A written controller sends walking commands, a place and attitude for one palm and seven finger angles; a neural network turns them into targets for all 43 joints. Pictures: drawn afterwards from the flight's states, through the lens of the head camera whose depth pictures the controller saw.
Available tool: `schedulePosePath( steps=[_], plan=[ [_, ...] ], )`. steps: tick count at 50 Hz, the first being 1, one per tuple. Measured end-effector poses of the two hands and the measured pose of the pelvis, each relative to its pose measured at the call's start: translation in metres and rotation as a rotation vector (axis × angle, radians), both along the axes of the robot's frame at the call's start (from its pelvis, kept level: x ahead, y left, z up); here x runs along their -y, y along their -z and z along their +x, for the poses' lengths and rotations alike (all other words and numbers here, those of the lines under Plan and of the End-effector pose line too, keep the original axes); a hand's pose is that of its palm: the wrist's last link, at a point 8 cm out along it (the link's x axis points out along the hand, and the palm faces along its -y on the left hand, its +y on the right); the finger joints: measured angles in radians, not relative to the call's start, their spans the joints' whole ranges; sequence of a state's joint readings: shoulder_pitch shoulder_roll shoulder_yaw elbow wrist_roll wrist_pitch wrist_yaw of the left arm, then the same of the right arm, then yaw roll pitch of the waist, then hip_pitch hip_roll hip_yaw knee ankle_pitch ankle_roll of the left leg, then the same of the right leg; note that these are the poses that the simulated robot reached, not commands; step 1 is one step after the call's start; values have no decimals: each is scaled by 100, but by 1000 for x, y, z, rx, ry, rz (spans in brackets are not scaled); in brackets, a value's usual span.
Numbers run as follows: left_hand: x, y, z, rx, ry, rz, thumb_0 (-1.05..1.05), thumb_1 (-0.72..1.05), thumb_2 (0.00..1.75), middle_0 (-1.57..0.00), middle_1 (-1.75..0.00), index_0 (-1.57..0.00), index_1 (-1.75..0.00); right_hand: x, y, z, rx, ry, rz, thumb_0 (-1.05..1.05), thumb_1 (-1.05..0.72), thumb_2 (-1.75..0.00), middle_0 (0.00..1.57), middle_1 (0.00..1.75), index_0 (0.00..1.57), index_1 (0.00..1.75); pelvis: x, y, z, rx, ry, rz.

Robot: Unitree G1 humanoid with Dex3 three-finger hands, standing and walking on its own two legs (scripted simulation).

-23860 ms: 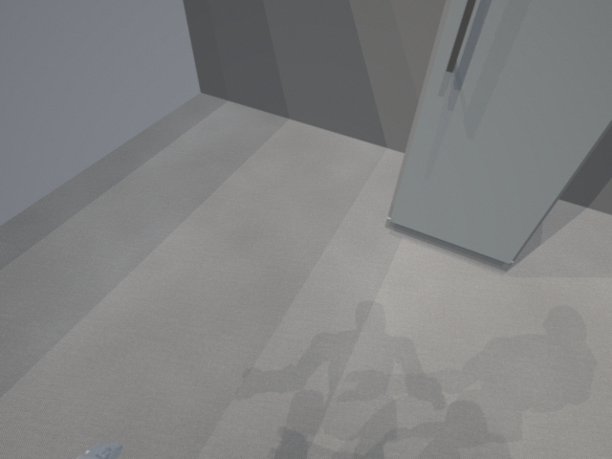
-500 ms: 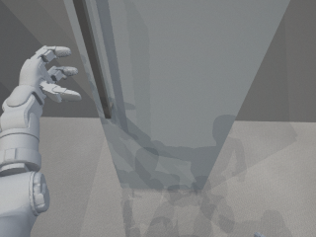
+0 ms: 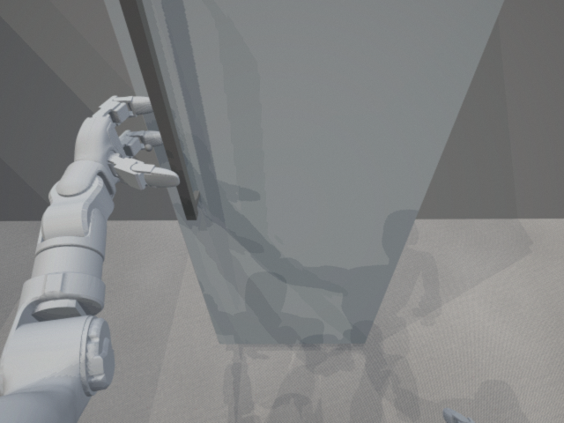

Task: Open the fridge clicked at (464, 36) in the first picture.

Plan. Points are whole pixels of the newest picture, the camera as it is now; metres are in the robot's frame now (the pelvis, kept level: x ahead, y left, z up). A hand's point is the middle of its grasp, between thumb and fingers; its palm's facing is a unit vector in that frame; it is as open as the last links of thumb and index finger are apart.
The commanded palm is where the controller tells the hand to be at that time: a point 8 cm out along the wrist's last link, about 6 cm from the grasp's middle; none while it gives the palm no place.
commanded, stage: feel for the door with the fingertips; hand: left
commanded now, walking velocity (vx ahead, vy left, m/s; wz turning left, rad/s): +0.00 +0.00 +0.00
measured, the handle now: (161, 86) +0.49 +0.17 +0.26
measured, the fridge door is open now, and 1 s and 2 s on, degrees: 0 0 0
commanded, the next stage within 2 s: slide the fingers in behind the handle in 0.62 s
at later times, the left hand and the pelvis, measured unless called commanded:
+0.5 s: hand (148, 137) +0.44 +0.19 +0.21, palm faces +0.07 -1.00 +0.00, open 14.0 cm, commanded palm +0.42 +0.25 +0.20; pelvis -0.01 -0.01 +0.00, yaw +1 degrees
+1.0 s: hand (153, 137) +0.44 +0.19 +0.21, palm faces +0.05 -1.00 +0.00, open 13.9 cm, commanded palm +0.42 +0.24 +0.20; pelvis -0.01 +0.00 +0.00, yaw +0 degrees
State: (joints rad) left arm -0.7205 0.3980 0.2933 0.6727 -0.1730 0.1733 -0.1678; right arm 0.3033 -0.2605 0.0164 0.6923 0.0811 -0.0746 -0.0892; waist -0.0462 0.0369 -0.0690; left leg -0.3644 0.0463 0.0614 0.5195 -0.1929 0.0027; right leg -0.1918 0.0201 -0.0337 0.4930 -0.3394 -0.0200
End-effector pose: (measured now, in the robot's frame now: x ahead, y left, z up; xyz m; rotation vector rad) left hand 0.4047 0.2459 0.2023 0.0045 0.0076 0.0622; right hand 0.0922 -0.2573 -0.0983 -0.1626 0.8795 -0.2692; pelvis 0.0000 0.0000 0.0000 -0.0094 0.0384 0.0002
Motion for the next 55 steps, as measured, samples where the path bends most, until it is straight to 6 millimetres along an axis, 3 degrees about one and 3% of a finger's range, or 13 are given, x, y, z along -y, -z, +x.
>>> schedulePosePath(
  steps=[16,28,39,55],
  plan=[
    [-8,-9,-5,-12,-18,4,-1,-50,30,-30,-120,-30,-120,14,-1,5,-7,-21,-29,1,-90,-90,20,29,21,30,9,0,-6,8,-21,-1],
    [1,-9,16,-4,-3,-10,-1,-50,30,-30,-120,-30,-121,19,4,-24,-67,14,-33,1,-90,-90,20,29,21,30,8,1,-7,-17,-13,-2],
    [-3,-9,19,2,0,-8,-1,-50,31,-35,-123,-34,-124,13,9,-46,-116,42,-22,1,-90,-90,20,29,21,30,3,2,-7,-20,-6,-6],
    [6,-4,13,-1,3,-8,-1,-50,30,-31,-121,-30,-121,3,3,-29,-48,18,-14,1,-90,-90,20,29,21,30,-2,1,-10,-11,-3,-7]
  ],
)
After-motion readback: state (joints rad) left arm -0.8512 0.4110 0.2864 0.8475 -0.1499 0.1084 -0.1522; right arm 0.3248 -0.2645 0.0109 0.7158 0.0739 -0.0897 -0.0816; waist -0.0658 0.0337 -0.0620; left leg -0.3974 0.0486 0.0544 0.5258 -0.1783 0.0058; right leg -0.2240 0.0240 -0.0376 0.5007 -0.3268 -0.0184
